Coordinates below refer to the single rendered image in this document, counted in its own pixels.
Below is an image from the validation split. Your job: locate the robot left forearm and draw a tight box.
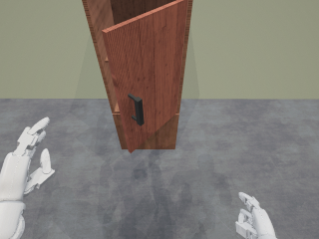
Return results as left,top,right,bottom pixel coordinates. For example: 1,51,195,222
0,200,26,239

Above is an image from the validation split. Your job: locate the right robot hand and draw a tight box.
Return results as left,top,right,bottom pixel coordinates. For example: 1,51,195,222
235,192,276,239

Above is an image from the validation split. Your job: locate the left robot hand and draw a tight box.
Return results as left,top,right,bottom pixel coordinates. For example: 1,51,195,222
0,117,55,202

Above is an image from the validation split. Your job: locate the handle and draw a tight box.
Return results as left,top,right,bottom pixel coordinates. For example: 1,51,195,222
128,94,145,126

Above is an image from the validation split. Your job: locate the cupboard door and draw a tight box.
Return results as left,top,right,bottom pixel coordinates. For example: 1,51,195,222
102,0,188,153

